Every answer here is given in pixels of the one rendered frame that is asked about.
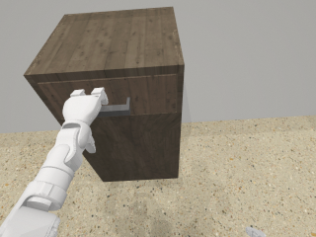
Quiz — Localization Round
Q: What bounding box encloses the drawer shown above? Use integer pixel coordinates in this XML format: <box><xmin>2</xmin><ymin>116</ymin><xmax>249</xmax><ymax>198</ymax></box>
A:
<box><xmin>38</xmin><ymin>73</ymin><xmax>177</xmax><ymax>119</ymax></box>

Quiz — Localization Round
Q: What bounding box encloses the robot left hand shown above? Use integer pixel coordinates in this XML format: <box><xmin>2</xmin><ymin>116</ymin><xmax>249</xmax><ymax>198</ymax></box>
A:
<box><xmin>62</xmin><ymin>87</ymin><xmax>109</xmax><ymax>153</ymax></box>

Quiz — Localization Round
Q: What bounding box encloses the cabinet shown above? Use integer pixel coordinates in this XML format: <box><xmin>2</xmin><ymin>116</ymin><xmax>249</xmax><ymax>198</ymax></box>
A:
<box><xmin>24</xmin><ymin>6</ymin><xmax>185</xmax><ymax>182</ymax></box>

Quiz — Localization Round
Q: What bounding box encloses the robot right hand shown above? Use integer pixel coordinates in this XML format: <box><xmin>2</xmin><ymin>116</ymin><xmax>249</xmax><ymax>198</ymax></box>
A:
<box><xmin>245</xmin><ymin>226</ymin><xmax>267</xmax><ymax>237</ymax></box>

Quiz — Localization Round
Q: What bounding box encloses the robot left forearm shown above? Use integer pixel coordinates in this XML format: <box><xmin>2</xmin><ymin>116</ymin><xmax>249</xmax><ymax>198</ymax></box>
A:
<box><xmin>0</xmin><ymin>119</ymin><xmax>90</xmax><ymax>237</ymax></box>

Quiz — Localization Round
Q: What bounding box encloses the robot left upper arm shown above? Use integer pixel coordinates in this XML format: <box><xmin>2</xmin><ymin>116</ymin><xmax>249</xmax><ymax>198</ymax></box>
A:
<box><xmin>2</xmin><ymin>205</ymin><xmax>61</xmax><ymax>237</ymax></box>

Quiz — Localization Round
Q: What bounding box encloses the handle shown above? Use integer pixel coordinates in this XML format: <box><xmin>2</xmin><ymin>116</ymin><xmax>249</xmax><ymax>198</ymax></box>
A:
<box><xmin>96</xmin><ymin>97</ymin><xmax>131</xmax><ymax>118</ymax></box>

